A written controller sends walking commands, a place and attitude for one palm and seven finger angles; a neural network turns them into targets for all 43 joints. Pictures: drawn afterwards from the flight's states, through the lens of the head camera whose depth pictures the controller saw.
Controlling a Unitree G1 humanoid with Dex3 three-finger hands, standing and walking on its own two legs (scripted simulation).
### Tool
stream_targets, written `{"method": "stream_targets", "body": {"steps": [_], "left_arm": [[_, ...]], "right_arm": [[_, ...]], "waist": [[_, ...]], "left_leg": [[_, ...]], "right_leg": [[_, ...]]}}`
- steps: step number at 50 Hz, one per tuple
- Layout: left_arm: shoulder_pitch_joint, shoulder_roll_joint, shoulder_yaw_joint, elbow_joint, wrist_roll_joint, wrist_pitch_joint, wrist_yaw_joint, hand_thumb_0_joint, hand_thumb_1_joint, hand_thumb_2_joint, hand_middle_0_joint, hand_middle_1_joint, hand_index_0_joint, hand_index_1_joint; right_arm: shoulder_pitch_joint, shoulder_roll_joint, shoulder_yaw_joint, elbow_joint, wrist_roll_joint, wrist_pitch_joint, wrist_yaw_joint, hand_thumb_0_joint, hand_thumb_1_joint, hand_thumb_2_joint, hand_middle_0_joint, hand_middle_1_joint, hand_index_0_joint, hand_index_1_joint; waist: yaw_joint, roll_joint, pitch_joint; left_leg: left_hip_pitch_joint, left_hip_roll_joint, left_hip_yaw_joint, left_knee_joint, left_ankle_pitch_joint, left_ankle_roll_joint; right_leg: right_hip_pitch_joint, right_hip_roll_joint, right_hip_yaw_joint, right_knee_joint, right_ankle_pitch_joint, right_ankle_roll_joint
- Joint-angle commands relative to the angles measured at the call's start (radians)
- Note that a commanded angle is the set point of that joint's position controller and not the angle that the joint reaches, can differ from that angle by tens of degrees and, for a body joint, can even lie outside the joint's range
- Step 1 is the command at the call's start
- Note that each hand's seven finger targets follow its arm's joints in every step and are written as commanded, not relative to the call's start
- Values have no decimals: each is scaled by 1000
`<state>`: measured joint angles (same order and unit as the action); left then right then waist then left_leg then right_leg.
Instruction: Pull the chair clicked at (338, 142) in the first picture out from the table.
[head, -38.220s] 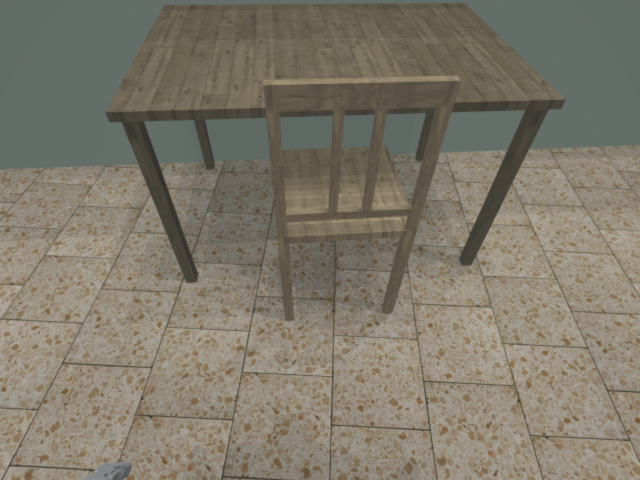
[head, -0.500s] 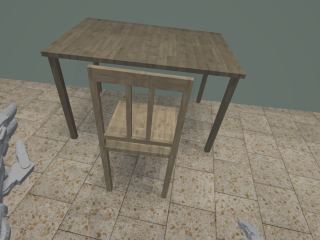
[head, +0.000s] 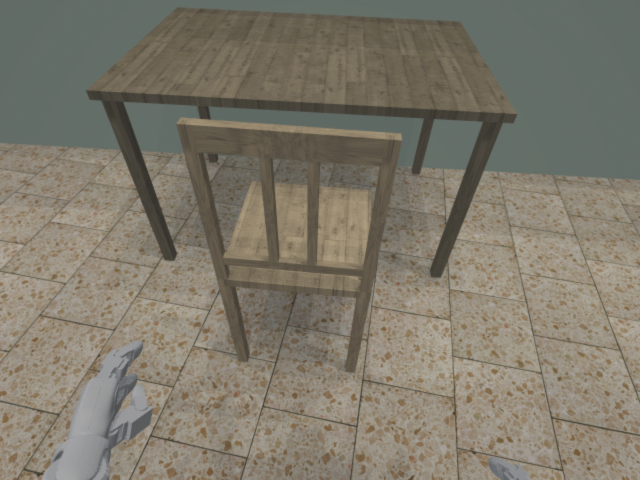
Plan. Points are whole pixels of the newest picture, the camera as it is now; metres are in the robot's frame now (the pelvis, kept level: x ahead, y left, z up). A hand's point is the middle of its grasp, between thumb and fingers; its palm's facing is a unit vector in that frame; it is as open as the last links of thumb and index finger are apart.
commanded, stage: let the arm hang, fingers relaxed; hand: left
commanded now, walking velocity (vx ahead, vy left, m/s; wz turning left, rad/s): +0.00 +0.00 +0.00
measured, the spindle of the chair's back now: (270, 213) +0.66 +0.12 -0.08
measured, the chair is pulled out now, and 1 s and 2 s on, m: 0.23 0.23 0.23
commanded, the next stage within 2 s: look to check the result in 0.96 s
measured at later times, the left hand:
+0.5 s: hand out of the picture +0.02 +0.18 -0.16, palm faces -0.02 -0.97 -0.25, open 7.3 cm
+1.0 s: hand out of the picture +0.05 +0.14 -0.16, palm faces -0.02 -0.98 -0.19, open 7.3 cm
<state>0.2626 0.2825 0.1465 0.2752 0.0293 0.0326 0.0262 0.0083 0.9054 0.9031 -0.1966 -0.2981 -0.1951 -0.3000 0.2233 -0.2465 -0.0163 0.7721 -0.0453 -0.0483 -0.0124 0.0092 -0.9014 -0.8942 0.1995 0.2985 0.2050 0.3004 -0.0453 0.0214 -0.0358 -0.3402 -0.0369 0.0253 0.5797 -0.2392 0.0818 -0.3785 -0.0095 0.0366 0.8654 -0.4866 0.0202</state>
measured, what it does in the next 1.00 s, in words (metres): shifts its weight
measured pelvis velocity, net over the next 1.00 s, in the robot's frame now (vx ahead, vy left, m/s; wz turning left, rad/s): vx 0.04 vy -0.03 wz -0.03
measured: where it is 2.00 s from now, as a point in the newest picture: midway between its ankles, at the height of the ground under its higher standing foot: outside the picture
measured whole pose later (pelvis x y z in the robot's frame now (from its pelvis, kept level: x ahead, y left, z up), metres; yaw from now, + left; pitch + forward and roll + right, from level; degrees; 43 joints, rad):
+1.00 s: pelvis +0.04 -0.03 +0.02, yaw -1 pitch -1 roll +0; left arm 0.26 0.14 -0.01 1.14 0.00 -0.01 0.03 0.01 0.92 0.90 -0.20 -0.30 -0.20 -0.30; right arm 0.28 -0.14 -0.01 1.14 -0.02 0.00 -0.04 0.00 -0.91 -0.89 0.20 0.30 0.20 0.30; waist -0.02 0.02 0.04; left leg -0.15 -0.02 0.04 0.37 -0.21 0.03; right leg -0.13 0.00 0.05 0.36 -0.22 0.01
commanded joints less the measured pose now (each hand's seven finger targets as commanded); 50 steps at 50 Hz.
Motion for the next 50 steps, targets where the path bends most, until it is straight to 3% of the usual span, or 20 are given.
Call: {"method": "stream_targets", "body": {"steps": [1,2,3,4,5,6,9,11,12,15,17,20,23,28,35,37,39,43,50], "left_arm": [[40,29,-82,195,-5,-29,-20,0,900,900,-200,-300,-200,-300],[44,67,-81,265,-5,-31,-14,0,900,900,-200,-300,-200,-300],[22,94,-85,317,-4,-32,-11,0,900,900,-200,-300,-200,-300],[-10,114,-92,351,-6,-27,-12,0,900,900,-200,-300,-200,-300],[-14,113,-98,392,-7,-21,-15,0,900,900,-200,-300,-200,-300],[-12,97,-103,440,-10,-25,-16,0,900,900,-200,-300,-200,-300],[18,34,-100,545,-8,-40,-9,0,900,900,-200,-300,-200,-300],[24,24,-108,589,-15,-45,-6,0,900,900,-200,-300,-200,-300],[30,21,-112,611,-18,-48,-5,0,900,900,-200,-300,-200,-300],[23,11,-124,666,-21,-48,-1,0,900,900,-200,-300,-200,-300],[27,7,-133,701,-23,-47,2,0,900,900,-200,-300,-200,-300],[43,7,-139,743,-24,-48,6,0,900,900,-200,-300,-200,-300],[49,0,-144,777,-24,-48,9,0,900,900,-200,-300,-200,-300],[53,-13,-146,810,-23,-51,13,0,900,900,-200,-300,-200,-300],[50,-28,-145,829,-22,-52,14,0,900,900,-200,-300,-200,-300],[54,-32,-141,834,-23,-54,14,0,900,900,-200,-300,-200,-300],[56,-32,-143,836,-23,-53,15,0,900,900,-200,-300,-200,-300],[56,-39,-141,842,-25,-55,15,0,900,900,-200,-300,-200,-300],[61,-48,-138,846,-24,-54,19,0,900,900,-200,-300,-200,-300]], "right_arm": [[-10,-128,-32,-34,11,5,2,0,-900,-900,200,300,200,300],[-19,-109,-27,-19,19,14,6,0,-900,-900,200,300,200,300],[-25,-82,-22,-13,24,25,10,0,-900,-900,200,300,200,300],[-6,-74,-20,-4,23,37,15,0,-900,-900,200,300,200,300],[11,-79,-23,16,18,43,19,0,-900,-900,200,300,200,300],[3,-78,-22,36,16,50,13,0,-900,-900,200,300,200,300],[17,-72,-32,79,20,47,-1,0,-900,-900,200,300,200,300],[47,-56,-29,117,21,44,-3,0,-900,-900,200,300,200,300],[59,-50,-27,134,24,43,-5,0,-900,-900,200,300,200,300],[91,-45,-27,173,29,43,-11,0,-900,-900,200,300,200,300],[100,-45,-25,200,31,45,-13,0,-900,-900,200,300,200,300],[107,-35,-20,235,32,46,-14,0,-900,-900,200,300,200,300],[111,-31,-18,261,31,48,-15,0,-900,-900,200,300,200,300],[109,-19,-14,298,31,46,-15,0,-900,-900,200,300,200,300],[100,-3,-10,324,30,43,-18,0,-900,-900,200,300,200,300],[105,0,-8,329,29,39,-21,0,-900,-900,200,300,200,300],[101,-1,-9,329,30,40,-22,0,-900,-900,200,300,200,300],[111,1,-8,337,29,35,-25,0,-900,-900,200,300,200,300],[121,13,-8,350,30,35,-28,0,-900,-900,200,300,200,300]], "waist": [[56,-14,-70],[60,-12,-48],[46,-17,15],[24,23,84],[9,125,110],[18,115,94],[29,27,46],[29,98,-12],[29,88,-31],[24,-16,3],[23,-51,33],[24,-31,41],[24,-68,65],[25,-70,95],[27,-4,119],[30,11,93],[32,-5,113],[31,-25,78],[30,-34,91]], "left_leg": [[97,183,-175,-101,423,30],[11,123,-144,-107,211,-10],[-23,70,-111,-125,-19,-36],[-13,53,-113,-157,-146,-39],[8,52,-132,-200,-209,-28],[-2,79,-153,-224,-227,-24],[52,97,-162,-234,-139,-21],[103,102,-147,-231,-65,-23],[132,108,-141,-228,-19,-24],[161,124,-139,-226,80,-23],[176,126,-132,-230,100,-25],[195,125,-118,-237,109,-28],[201,126,-113,-251,95,-29],[208,125,-104,-267,101,-31],[204,124,-96,-281,102,-36],[215,127,-94,-276,140,-36],[214,128,-91,-272,143,-36],[239,129,-91,-265,189,-34],[243,132,-88,-263,218,-32]], "right_leg": [[149,-5,-25,-340,239,-6],[219,-36,53,-415,295,-22],[163,-102,136,-480,212,-52],[66,-123,142,-523,67,-83],[-2,-101,122,-500,-22,-86],[27,-57,101,-475,22,-73],[98,-47,70,-493,162,-68],[138,-59,64,-494,241,-66],[151,-62,61,-497,277,-65],[145,-67,53,-517,333,-60],[133,-69,53,-531,335,-56],[137,-72,62,-545,332,-56],[133,-69,65,-558,321,-54],[131,-70,66,-567,317,-50],[136,-67,67,-572,312,-50],[161,-70,67,-565,346,-51],[150,-69,63,-569,346,-51],[176,-71,64,-562,389,-50],[181,-72,60,-561,408,-50]]}}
